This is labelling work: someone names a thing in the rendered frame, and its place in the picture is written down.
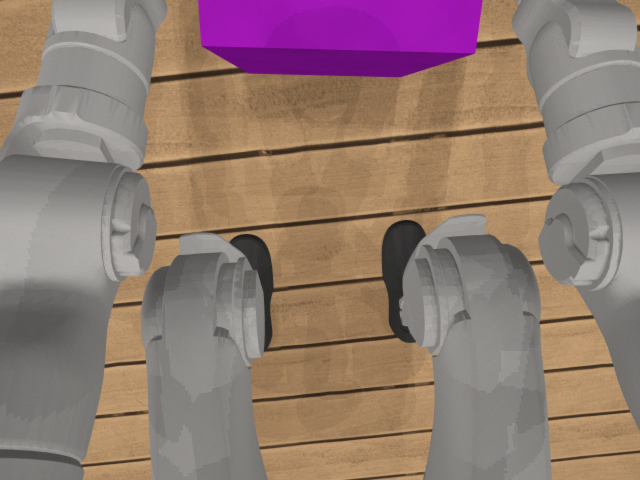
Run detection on carton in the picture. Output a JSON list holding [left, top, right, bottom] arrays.
[[198, 0, 483, 77]]

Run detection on right robot foot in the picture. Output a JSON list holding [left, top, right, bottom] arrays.
[[382, 220, 426, 343]]

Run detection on robot left forearm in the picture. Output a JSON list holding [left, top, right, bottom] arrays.
[[0, 0, 167, 172]]

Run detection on left robot upper arm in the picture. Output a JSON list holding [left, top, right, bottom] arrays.
[[0, 154, 157, 480]]

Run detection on right robot thigh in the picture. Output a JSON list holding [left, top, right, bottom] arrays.
[[406, 234, 552, 480]]

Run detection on right robot upper arm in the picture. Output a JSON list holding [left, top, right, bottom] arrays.
[[538, 172, 640, 431]]

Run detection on robot right forearm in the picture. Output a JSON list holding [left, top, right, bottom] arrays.
[[512, 0, 640, 186]]

